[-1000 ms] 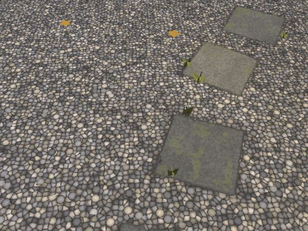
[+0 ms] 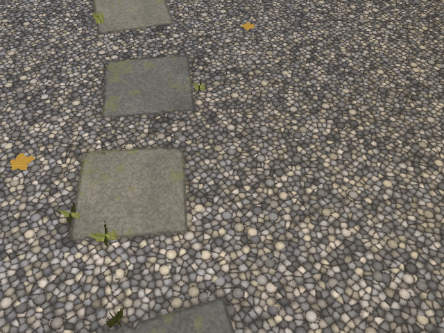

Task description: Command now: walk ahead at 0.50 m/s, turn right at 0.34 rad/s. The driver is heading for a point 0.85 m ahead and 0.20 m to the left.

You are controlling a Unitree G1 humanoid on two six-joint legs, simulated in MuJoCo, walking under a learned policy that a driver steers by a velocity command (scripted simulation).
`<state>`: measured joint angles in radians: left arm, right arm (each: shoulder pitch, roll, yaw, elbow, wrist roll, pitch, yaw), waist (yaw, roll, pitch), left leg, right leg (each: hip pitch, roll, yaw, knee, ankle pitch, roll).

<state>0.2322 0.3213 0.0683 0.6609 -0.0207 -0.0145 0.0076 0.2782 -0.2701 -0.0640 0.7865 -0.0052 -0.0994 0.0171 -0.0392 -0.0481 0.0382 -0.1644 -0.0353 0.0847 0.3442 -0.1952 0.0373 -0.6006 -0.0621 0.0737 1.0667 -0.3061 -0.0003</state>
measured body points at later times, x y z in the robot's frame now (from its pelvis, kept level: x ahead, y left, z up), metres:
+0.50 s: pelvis +0.27 -0.07 +0.00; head +0.30 -0.08 +0.45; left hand +0.34 +0.22 -0.10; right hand +0.41 -0.34 -0.12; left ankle +0.33 +0.10 -0.66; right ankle +0.26 -0.16 -0.74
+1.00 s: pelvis +0.55 +0.03 +0.00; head +0.58 +0.05 +0.45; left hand +0.62 +0.34 -0.10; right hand +0.72 -0.21 -0.11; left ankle +0.54 +0.09 -0.74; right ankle +0.65 -0.14 -0.66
